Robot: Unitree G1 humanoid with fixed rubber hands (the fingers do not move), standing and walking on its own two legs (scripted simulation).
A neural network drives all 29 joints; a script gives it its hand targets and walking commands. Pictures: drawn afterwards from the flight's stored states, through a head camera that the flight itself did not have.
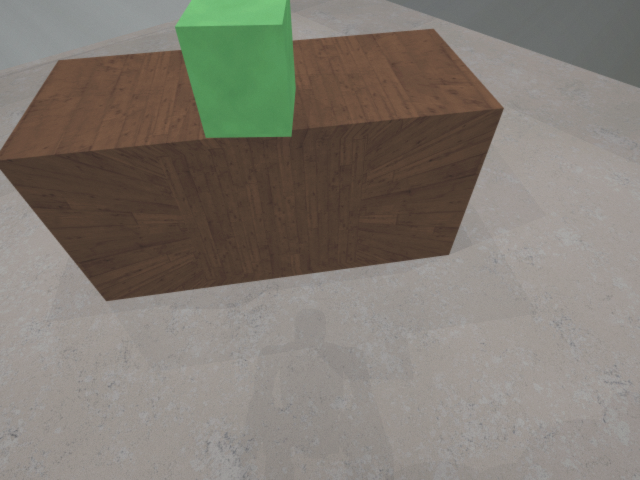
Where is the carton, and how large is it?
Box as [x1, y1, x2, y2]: [175, 0, 295, 137]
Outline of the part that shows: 191,0 177,22 175,28 205,136 291,136 295,85 289,0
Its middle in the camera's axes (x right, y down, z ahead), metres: -0.18 -0.45 +1.00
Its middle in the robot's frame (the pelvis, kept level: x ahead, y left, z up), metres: +1.06 +0.22 +0.02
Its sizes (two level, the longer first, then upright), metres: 0.254 0.226 0.274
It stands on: a pedestal, 0.66 m high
